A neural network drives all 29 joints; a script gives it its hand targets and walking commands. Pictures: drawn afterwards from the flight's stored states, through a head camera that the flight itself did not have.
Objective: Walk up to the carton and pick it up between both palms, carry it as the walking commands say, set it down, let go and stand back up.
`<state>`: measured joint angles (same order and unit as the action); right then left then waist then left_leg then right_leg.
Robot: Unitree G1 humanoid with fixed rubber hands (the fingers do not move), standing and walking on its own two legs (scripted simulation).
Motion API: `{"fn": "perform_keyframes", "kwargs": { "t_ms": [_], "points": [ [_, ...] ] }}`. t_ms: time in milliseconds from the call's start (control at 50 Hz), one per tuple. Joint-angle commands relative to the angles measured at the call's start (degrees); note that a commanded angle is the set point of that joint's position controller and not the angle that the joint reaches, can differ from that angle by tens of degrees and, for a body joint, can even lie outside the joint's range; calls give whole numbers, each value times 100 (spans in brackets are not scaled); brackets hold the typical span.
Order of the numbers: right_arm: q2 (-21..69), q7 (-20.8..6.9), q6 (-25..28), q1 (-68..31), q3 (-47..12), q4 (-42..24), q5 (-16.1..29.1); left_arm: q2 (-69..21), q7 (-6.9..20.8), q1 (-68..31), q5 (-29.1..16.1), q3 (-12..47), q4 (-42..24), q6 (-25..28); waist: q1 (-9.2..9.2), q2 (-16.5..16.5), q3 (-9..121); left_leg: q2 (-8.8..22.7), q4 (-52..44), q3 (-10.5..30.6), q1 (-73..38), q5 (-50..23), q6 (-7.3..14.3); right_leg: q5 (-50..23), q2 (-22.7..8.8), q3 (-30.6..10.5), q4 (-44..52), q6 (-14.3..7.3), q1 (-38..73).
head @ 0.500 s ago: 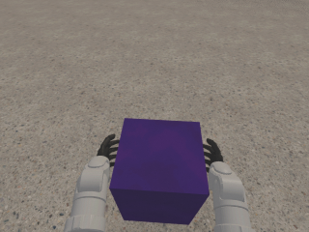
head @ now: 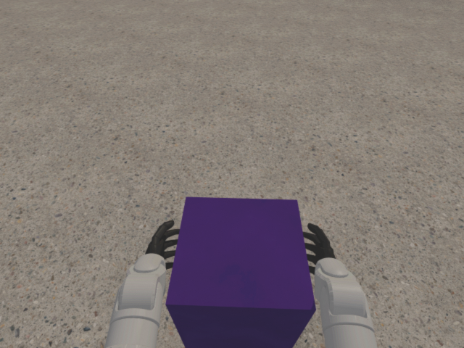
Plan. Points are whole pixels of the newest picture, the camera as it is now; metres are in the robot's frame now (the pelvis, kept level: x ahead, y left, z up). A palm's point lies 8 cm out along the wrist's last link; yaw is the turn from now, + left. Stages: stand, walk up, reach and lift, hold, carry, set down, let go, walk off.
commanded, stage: set down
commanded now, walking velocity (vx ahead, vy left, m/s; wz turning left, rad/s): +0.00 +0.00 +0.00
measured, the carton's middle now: (239, 280) +0.27 -0.02 -0.07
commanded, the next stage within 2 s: none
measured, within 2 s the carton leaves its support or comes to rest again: neither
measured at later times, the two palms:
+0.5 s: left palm (163, 267) +0.30 +0.13 -0.06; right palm (311, 269) +0.28 -0.17 -0.06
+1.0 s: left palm (170, 274) +0.33 +0.13 -0.15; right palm (299, 274) +0.31 -0.17 -0.15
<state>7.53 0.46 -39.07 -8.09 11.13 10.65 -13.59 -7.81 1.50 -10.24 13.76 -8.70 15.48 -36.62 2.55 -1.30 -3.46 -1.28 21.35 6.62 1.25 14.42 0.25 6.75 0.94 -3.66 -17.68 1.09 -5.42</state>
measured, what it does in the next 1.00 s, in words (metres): lowers itself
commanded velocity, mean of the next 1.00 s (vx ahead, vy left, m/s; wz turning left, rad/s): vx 0.00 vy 0.00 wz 0.00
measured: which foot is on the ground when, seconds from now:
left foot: down 0.00-1.00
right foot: down 0.00-1.00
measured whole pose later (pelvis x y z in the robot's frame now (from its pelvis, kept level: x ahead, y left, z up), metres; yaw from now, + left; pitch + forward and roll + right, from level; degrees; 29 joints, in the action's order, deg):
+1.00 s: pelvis -0.05 -0.01 -0.09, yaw +0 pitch +28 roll +2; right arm 8.5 1.5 -17.0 -31.0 23.1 29.8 -16.0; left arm -6.6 2.9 -32.3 14.4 -24.4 33.3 -15.3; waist 0.3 -1.0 8.1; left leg -4.3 59.2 5.2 63.5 23.9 -1.8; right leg 15.6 3.0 -6.3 -56.5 1.5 -69.0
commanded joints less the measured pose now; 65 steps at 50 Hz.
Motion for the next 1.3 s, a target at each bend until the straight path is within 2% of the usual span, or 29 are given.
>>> {"fn": "perform_keyframes", "kwargs": {
  "t_ms": [0,160,280,580,740,920,1040,1280],
  "points": [
    [4843,-1313,559,-2724,-2957,-313,1265,-5037,1100,-2541,-1163,2760,-371,551,-160,-15,1720,-351,-324,-69,1045,-1386,43,-1302,482,76,-362,-152,1323],
    [4993,-1350,1097,-3036,-2465,801,841,-5266,1134,-3004,-905,2407,639,1063,-109,-29,1901,-394,55,-58,1439,-1127,7,-828,528,124,-742,-167,420],
    [5020,-1329,1507,-3236,-2146,1430,566,-5250,1152,-3230,-637,2074,1190,1449,-68,11,2198,-456,428,-65,1954,-1183,15,-994,551,111,-1137,-164,21],
    [5312,-1175,2316,-4183,-2216,1925,419,-5111,1212,-4104,-390,1787,1622,2220,-200,166,3597,-594,1677,-345,3899,-706,25,-1053,530,-9,-2342,-94,-1034],
    [5546,-1160,2369,-4778,-2213,2088,394,-5193,1396,-4755,-444,1693,1793,2282,-259,212,4311,-648,2278,-529,4846,-186,8,-487,520,25,-2875,-48,-1744],
    [5621,-1131,2358,-5150,-2186,2213,414,-5267,1496,-5179,-565,1612,1982,2250,-206,245,4979,-693,2956,-606,5710,81,-39,-113,561,94,-3528,5,-2660],
    [5567,-1107,2371,-5408,-2148,2310,464,-5278,1436,-5395,-625,1549,2118,2246,-202,221,5246,-735,3371,-639,6177,202,-80,85,611,175,-3964,16,-3328],
    [5386,-991,2523,-5643,-2196,2377,679,-5250,1127,-5662,-870,1765,2158,2414,-135,169,6026,-844,4211,-667,6879,-114,-215,-216,715,312,-4854,57,-4315]
  ]
}}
